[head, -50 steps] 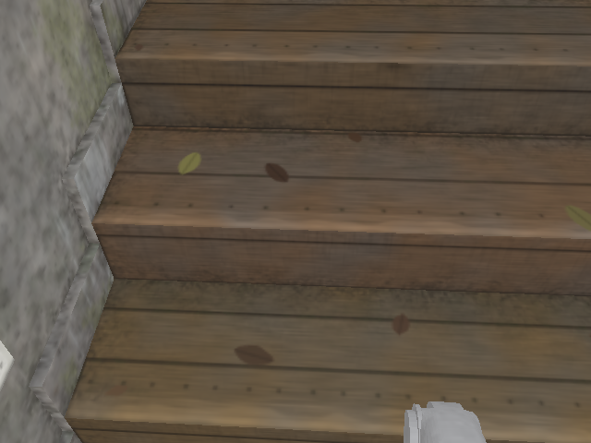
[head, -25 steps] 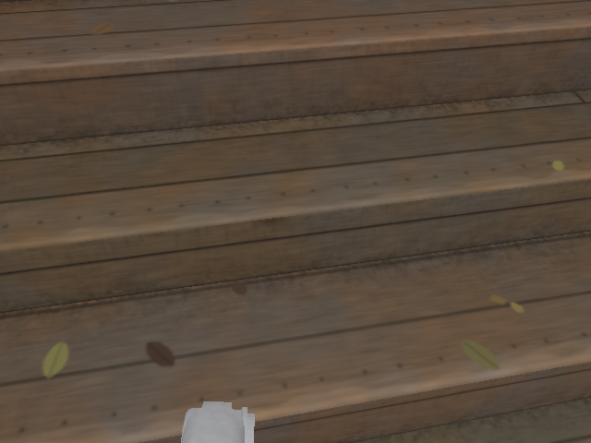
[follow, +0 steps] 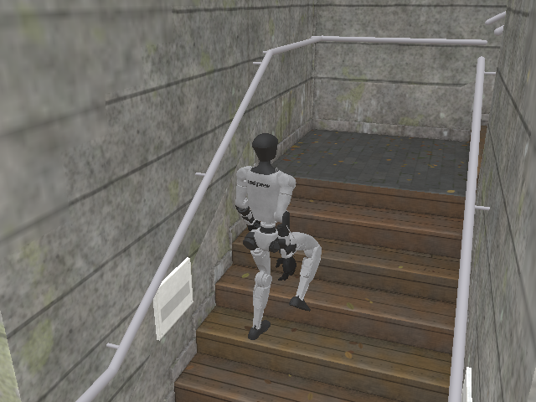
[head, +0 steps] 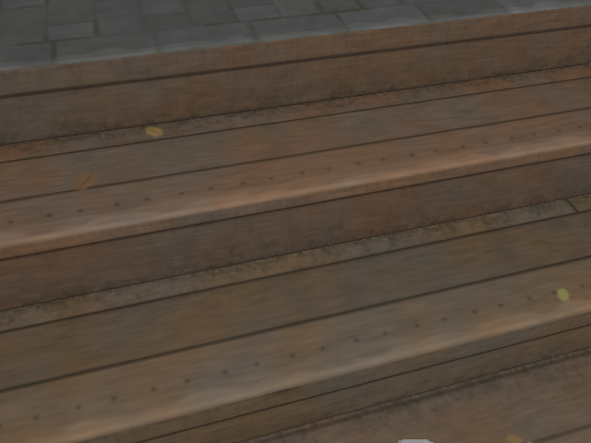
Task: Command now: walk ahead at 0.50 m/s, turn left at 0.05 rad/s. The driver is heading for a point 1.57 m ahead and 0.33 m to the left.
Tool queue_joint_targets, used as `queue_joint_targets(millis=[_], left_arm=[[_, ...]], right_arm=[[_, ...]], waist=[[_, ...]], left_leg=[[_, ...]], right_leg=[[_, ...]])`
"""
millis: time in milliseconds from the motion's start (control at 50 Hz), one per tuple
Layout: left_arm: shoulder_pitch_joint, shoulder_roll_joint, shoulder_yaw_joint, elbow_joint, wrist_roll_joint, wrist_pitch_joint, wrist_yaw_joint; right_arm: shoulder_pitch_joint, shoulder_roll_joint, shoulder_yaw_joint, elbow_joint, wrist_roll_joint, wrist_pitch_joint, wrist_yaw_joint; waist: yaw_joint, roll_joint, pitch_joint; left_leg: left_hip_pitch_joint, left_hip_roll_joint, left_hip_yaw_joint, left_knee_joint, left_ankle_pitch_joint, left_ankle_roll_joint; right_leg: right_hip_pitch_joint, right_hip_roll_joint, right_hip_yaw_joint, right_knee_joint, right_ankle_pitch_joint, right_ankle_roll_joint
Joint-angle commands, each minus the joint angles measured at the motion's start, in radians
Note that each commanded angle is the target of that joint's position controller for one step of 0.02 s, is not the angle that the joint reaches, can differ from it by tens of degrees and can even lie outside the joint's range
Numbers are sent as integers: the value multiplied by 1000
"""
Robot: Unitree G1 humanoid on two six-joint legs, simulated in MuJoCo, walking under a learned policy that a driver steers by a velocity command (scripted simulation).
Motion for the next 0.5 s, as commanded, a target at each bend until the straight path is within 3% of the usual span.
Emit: queue_joint_targets(millis=[20, 40, 60, 80, 120, 140, 160, 180, 200, 220, 240, 260, 280, 300, 320, 340, 360, 380, 400, 420, 440, 460, 480, 500], left_arm=[[-70, 10, -36, -65, -16, -9, -29], [-115, -14, -47, -93, -9, -29, -31], [-170, -39, -68, -116, -7, -47, -29], [-199, -60, -86, -128, -9, -52, -25], [-286, -21, -90, -165, -8, -34, -10], [-362, -17, -93, -199, -10, -4, -9], [-479, -49, -95, -243, 3, 34, -22], [-565, -52, -99, -276, 7, 53, -29], [-576, -75, -97, -286, 32, 60, -46], [-551, -69, -93, -292, 20, 65, -56], [-491, -42, -83, -266, 18, 65, -58], [-485, -6, -76, -258, 29, 61, -54], [-419, -19, -73, -248, 7, 54, -52], [-255, 10, -45, -215, -13, 47, -38], [9, 31, -25, -121, 5, 45, -30], [268, 107, -5, -59, 2, 40, -11], [392, 194, 39, 9, 12, 30, 5], [334, 213, 45, 52, -5, -11, 7], [221, 194, 48, 62, -27, -26, 1], [163, 73, 18, 103, -24, -17, -15], [75, -54, -12, 106, -23, -10, -25], [8, -116, -29, 116, -20, -10, -27], [3, -108, -26, 130, -2, -20, -27], [-16, -110, -24, 137, 9, -27, -19]], right_arm=[[24, -154, -20, -32, -82, -30, 47], [151, -67, -1, 41, -123, -12, 67], [213, -39, 12, 80, -149, 6, 77], [229, -12, 11, 94, -152, 10, 79], [182, -22, 18, 77, -142, 4, 91], [212, -23, 25, 88, -147, 2, 104], [158, 0, 36, 47, -114, -4, 131], [161, 19, 41, 45, -81, -9, 141], [146, 14, 50, 23, -49, -22, 142], [178, -38, 41, 55, -32, -37, 146], [191, -117, 23, 47, -16, -49, 143], [174, -185, -6, 38, 4, -61, 134], [176, -231, -30, 62, 2, -51, 128], [132, -271, -68, 61, -20, -38, 137], [189, -139, -48, 50, -59, -39, 118], [196, 20, -9, -13, -78, -40, 140], [36, -56, -47, -31, -5, -28, 155], [-54, -46, -62, -35, 2, -34, 152], [-100, -55, -67, -38, 4, -40, 133], [-149, -50, -56, -56, -4, -28, 121], [-206, -22, -42, -78, -3, -14, 110], [-221, 24, -28, -83, 2, 7, 105], [-230, 32, -22, -96, -5, 22, 101], [-237, 52, -13, -98, 2, 30, 105]], waist=[[-39, 383, 123], [-68, 259, 136], [-72, 138, 139], [-71, 113, 133], [-54, 58, 174], [-78, 108, 196], [-63, 133, 166], [-70, 139, 157], [-34, 174, 116], [1, 202, 44], [23, 224, 7], [12, 231, -21], [35, 289, -33], [111, 328, -128], [146, 47, -459], [189, -277, -583], [265, -260, -395], [230, -146, -156], [153, -79, -98], [96, 29, -110], [47, 104, -93], [-10, 88, -44], [-57, 84, -30], [-81, 82, -9]], left_leg=[[180, 187, -296, -323, 8, 156], [365, 261, -415, -293, 32, 195], [474, 307, -460, -271, 28, 196], [488, 300, -445, -294, -19, 189], [303, 259, -424, -413, -64, 202], [171, 265, -419, -490, -22, 211], [-134, 271, -357, -611, 47, 225], [-279, 243, -278, -629, 137, 205], [-320, 238, -226, -629, 354, 198], [-262, 242, -204, -562, 791, 219], [-31, 260, -206, -501, 1207, 218], [197, 261, -217, -444, 1484, 203], [348, 286, -217, -378, 1659, 160], [377, 275, -187, -239, 1720, 90], [115, 226, -204, 86, 1263, 26], [-325, 13, -303, 303, 267, 21], [-461, -45, -414, 935, 321, 9], [-626, -36, -426, 1189, 385, 29], [-667, -21, -370, 1375, 348, 33], [-721, 1, -329, 1445, 345, 87], [-730, 34, -333, 1455, 329, 120], [-742, 53, -342, 1418, 313, 157], [-776, 69, -310, 1407, 341, 173], [-806, 74, -298, 1412, 310, 188]], right_leg=[[-381, 3, 0, 292, -134, -74], [-613, -9, 29, 410, -207, -134], [-748, -32, 42, 400, -212, -175], [-781, -63, 15, 354, -230, -192], [-655, -112, -91, 100, -47, -173], [-548, -138, -119, 17, 56, -157], [-209, -147, -166, -27, 92, -117], [0, -129, -181, -132, 33, -105], [229, -72, -257, -191, -68, -66], [354, -10, -305, -232, -115, -66], [351, 42, -333, -346, -243, -37], [345, 85, -371, -572, -366, -18], [403, 97, -319, -734, -350, -24], [602, 99, -217, -782, -289, -51], [1153, -70, 39, -790, 305, -187], [1497, -296, 625, -1166, 111, -331], [1301, -342, 855, -1357, -105, -329], [1090, -304, 712, -1369, -328, -247], [1002, -321, 570, -1353, -201, -258], [978, -330, 442, -1344, -95, -233], [909, -338, 361, -1354, -35, -200], [820, -298, 255, -1382, -18, -155], [800, -279, 153, -1396, 26, -118], [769, -247, 53, -1420, 7, -96]])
